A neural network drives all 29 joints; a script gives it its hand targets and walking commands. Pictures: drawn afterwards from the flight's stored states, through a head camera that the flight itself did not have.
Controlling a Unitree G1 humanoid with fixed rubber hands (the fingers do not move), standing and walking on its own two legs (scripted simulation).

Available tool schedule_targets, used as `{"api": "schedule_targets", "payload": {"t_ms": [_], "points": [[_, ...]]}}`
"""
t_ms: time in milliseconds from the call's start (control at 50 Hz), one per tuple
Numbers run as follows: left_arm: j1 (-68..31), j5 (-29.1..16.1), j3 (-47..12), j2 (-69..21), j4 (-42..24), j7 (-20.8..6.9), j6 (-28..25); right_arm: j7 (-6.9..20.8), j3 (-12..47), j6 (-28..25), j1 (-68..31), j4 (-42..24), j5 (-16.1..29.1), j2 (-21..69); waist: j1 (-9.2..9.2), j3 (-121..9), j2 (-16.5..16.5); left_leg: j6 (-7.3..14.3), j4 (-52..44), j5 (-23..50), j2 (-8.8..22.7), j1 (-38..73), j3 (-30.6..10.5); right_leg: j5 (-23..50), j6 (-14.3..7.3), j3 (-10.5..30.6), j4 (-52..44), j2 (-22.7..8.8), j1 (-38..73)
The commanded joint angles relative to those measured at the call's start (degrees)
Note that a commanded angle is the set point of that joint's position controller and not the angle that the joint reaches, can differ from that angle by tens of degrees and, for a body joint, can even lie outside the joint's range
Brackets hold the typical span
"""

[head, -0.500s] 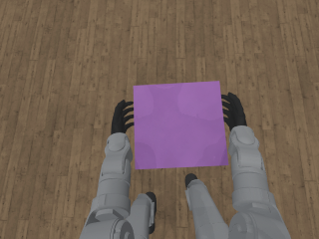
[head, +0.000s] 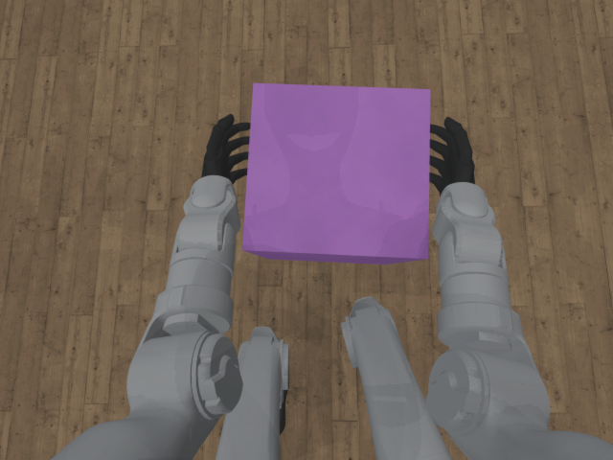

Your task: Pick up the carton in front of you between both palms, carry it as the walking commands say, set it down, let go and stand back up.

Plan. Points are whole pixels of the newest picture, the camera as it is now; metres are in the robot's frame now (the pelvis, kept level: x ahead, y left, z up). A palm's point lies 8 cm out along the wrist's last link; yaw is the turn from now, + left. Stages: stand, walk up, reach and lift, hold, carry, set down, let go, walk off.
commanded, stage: set down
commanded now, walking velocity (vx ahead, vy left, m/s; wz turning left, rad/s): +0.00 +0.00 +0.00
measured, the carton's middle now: (332, 192) +0.45 -0.08 -0.16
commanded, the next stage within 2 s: none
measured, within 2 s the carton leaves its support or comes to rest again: rests again in 1.48 s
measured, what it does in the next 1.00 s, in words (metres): lowers itself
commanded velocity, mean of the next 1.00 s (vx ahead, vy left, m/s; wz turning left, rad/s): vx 0.00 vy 0.00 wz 0.00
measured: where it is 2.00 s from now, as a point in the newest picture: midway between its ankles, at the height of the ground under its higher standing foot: (325, 385)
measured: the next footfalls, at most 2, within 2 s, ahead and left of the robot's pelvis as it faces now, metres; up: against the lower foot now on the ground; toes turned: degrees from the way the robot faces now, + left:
none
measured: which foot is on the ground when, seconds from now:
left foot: down 0.00-1.00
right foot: down 0.00-1.00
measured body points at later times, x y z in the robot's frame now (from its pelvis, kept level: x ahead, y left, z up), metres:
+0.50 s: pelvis -0.02 +0.02 -0.11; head +0.29 -0.02 +0.21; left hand +0.51 +0.04 -0.25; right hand +0.42 -0.25 -0.24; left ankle +0.06 +0.14 -0.54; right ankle +0.11 -0.13 -0.54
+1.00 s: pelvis -0.03 +0.02 -0.17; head +0.32 +0.00 +0.10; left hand +0.53 +0.03 -0.34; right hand +0.42 -0.26 -0.34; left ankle +0.06 +0.14 -0.54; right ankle +0.11 -0.13 -0.54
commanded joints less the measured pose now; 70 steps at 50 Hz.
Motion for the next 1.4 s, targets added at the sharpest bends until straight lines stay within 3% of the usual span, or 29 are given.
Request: {"api": "schedule_targets", "payload": {"t_ms": [0,400,720,820,860,1120,1380], "points": [[-33.1,-6.0,-26.5,-50.7,2.1,-12.1,-1.8,11.7,31.0,-0.9,-33.6,4.5,6.8,48.5,-3.33,-50.4,-4.1,1.8,-5.7,4.9,-5.6,4.5,8.7,11.1,0.7,-9.7,-2.9,3.8,44.6],[-47.0,-8.5,-28.3,-44.5,6.3,-6.1,-2.9,13.0,22.1,-2.2,-45.6,6.6,8.8,37.1,-9.12,-53.8,3.2,1.3,8.6,7.4,-5.8,0.0,8.7,13.5,1.5,-14.7,14.4,2.7,22.4],[-57.0,-11.9,-30.1,-36.7,11.2,-5.8,-3.5,12.3,18.2,-3.8,-55.1,7.4,11.1,28.9,-12.7,-52.8,5.1,1.6,19.9,7.0,-5.0,-8.0,9.3,15.0,2.1,-15.6,24.0,0.8,15.9],[-58.5,-12.7,-32.3,-38.0,9.9,-6.0,-3.7,12.4,18.3,-4.6,-57.7,5.6,13.0,28.5,-13.81,-50.8,9.9,1.4,22.0,9.5,-4.5,-8.8,9.7,18.5,1.3,-14.5,25.2,0.4,12.9],[-58.5,-12.9,-33.0,-38.9,9.9,-6.1,-3.8,12.6,17.9,-4.8,-56.8,6.8,13.1,28.2,-13.65,-50.0,11.0,1.2,22.2,9.8,-4.4,-9.9,9.5,18.8,1.1,-14.3,25.8,0.3,12.8],[-55.0,-11.3,-28.1,-33.8,17.9,-7.1,-5.2,12.9,12.6,-6.3,-54.3,12.3,9.1,22.2,-13.6,-38.6,8.7,2.3,22.2,8.5,-3.9,-15.3,6.8,14.9,0.3,-14.1,27.1,-0.3,4.2],[-57.1,-14.0,-30.6,-29.0,17.1,-6.9,-7.6,11.7,11.9,-9.2,-54.3,16.1,11.3,17.9,-13.83,-33.4,8.2,2.6,24.5,10.2,-3.2,-16.1,5.3,15.8,-0.5,-12.9,29.4,-0.8,1.8]]}}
